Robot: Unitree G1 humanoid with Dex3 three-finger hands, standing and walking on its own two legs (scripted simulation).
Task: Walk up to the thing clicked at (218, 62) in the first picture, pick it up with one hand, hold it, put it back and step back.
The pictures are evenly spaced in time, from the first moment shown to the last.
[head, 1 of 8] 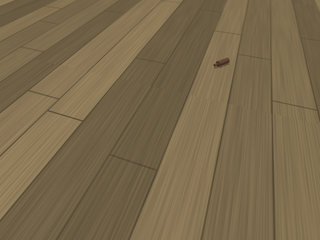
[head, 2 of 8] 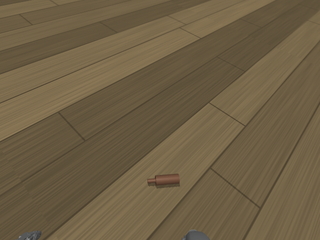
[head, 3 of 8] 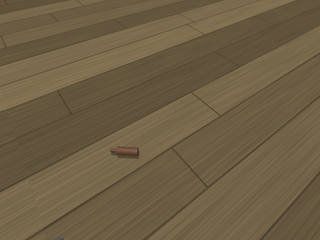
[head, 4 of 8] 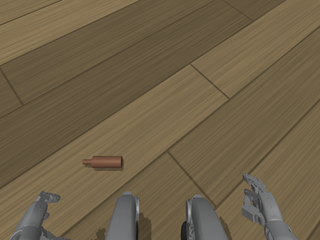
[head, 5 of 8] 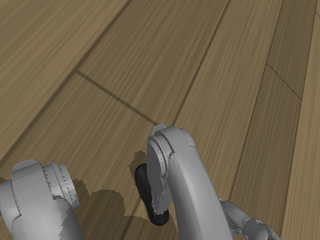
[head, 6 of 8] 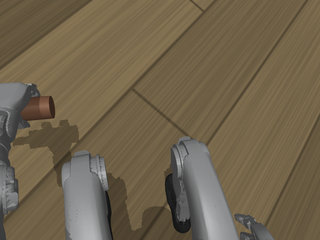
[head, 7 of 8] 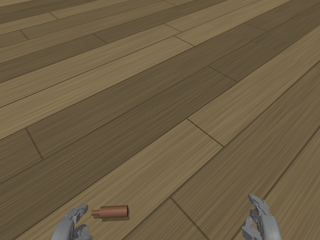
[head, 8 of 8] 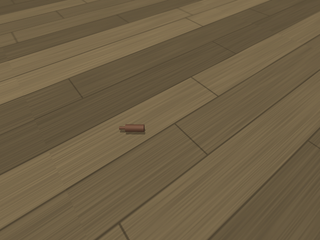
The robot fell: no
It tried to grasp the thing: yes
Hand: left
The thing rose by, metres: 0.70
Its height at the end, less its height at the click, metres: +0.00
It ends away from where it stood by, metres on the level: 0.01
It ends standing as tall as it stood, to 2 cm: yes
